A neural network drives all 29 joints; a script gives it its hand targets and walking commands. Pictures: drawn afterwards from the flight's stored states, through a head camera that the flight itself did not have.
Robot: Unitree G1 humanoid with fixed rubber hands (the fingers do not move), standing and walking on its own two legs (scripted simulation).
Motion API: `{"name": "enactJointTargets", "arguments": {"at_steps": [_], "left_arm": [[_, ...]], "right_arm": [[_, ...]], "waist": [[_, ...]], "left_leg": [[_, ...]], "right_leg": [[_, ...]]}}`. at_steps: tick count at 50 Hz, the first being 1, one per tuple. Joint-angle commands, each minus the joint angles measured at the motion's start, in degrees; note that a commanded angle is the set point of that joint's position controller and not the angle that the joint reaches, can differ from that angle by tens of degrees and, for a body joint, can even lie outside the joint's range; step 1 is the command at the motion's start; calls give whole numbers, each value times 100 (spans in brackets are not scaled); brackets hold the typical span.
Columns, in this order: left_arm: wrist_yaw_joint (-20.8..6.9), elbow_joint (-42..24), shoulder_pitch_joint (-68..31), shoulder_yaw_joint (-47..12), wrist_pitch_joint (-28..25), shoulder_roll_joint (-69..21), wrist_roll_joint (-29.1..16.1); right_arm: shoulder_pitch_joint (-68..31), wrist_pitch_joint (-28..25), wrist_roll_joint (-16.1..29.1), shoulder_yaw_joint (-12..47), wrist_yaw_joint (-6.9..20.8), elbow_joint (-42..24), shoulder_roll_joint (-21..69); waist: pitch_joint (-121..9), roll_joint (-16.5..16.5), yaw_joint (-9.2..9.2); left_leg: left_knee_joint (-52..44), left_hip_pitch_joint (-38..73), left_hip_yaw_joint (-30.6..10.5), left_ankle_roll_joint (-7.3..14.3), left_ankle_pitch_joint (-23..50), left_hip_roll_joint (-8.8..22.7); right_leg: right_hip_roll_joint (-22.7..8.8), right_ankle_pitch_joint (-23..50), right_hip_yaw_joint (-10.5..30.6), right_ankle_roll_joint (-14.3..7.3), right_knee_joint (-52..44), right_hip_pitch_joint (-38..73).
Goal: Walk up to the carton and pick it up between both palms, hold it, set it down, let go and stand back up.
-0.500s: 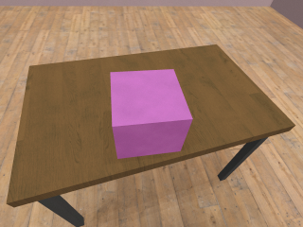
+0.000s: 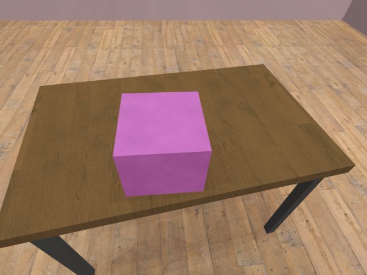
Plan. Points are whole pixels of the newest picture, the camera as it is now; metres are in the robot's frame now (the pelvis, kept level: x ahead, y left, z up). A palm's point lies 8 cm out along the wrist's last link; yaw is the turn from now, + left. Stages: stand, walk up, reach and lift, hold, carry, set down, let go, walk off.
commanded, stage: walk up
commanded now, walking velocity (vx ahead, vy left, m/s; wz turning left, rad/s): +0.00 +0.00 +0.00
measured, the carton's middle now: (162, 142) +0.48 +0.08 -0.01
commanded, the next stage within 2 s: stand in 0.48 s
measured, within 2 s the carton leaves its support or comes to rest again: neither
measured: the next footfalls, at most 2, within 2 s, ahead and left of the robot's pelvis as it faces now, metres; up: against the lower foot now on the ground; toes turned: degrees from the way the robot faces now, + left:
none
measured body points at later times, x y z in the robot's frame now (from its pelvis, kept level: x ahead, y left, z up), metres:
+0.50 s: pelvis +0.00 +0.02 +0.00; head +0.02 +0.01 +0.45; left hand -0.02 +0.23 -0.16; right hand -0.01 -0.19 -0.16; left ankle -0.03 +0.11 -0.74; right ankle +0.01 -0.11 -0.74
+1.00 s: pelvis +0.02 +0.06 +0.00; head +0.03 +0.06 +0.45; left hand +0.01 +0.27 -0.16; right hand +0.00 -0.14 -0.16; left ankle -0.01 +0.12 -0.74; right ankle +0.01 -0.11 -0.74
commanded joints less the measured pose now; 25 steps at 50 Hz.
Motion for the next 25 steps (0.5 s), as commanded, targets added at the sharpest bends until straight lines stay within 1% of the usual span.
{"name": "enactJointTargets", "arguments": {"at_steps": [1,2,3,4,6,8,12,14,17,21,22,23,24,25], "left_arm": [[-31,-132,349,41,-30,422,-15],[-40,-68,418,128,-46,683,-16],[-56,30,550,141,-42,663,-10],[-65,117,655,78,-41,466,10],[-56,134,539,7,-51,334,48],[-53,190,558,11,-50,383,35],[-26,336,628,-20,-58,341,30],[-16,381,665,-31,-61,301,24],[-3,439,735,-45,-64,256,24],[9,488,810,-43,-62,268,15],[141,125,884,240,-65,1109,218],[223,278,1441,373,-12,1571,219],[292,328,1589,369,48,1516,194],[185,401,1089,-11,-10,449,132]], "right_arm": [[95,-105,-41,17,55,-12,-374],[171,-131,-70,36,24,-59,-302],[241,-147,-54,49,-26,-58,-288],[306,-142,-7,37,-42,-21,-344],[558,-120,47,-6,-16,99,-436],[575,-104,25,-5,-30,117,-446],[617,-103,11,-38,-6,109,-519],[636,-114,8,-33,4,130,-494],[626,-127,7,-32,7,143,-516],[650,-139,4,-7,1,180,-459],[418,49,3,-377,-44,143,-1477],[207,138,-33,-356,-25,-69,-1246],[243,219,-88,-351,-5,-126,-1088],[653,169,10,-60,8,-77,-17]], "waist": [[138,1539,185],[39,1257,196],[89,1155,189],[140,1100,165],[207,778,58],[282,422,80],[294,-87,6],[259,-193,6],[214,-147,16],[197,81,38],[394,926,476],[203,151,611],[297,-322,716],[-9,-912,124]], "left_leg": [[-1092,-636,-661,124,1458,607],[-1045,-87,-513,83,1899,568],[-985,215,-496,90,1982,618],[-975,233,-518,111,1740,625],[-1026,-68,-563,141,1379,568],[-1061,21,-555,169,1149,563],[-1015,61,-592,221,1008,590],[-1011,69,-588,229,1040,591],[-998,66,-568,228,1103,576],[-999,23,-533,210,1192,553],[62,-982,12,-33,860,248],[869,-1789,197,-153,-96,38],[2044,-2009,142,-170,-1297,46],[1335,-343,-469,101,-1084,362]], "right_leg": [[-635,1109,574,-187,-697,921],[-598,1330,566,-233,-575,541],[-522,1295,536,-218,-680,192],[-519,1195,508,-166,-861,169],[-582,1170,496,-117,-913,480],[-545,1056,483,-89,-939,310],[-522,1034,455,-47,-996,265],[-523,1057,448,-43,-970,295],[-540,1096,453,-52,-932,340],[-565,1147,461,-70,-870,398],[-1423,1731,1012,-292,-464,765],[-2157,1751,2000,-743,-811,1205],[-2835,1607,2694,-1227,-1190,913],[-2257,1119,1958,-1250,-1447,-373]]}}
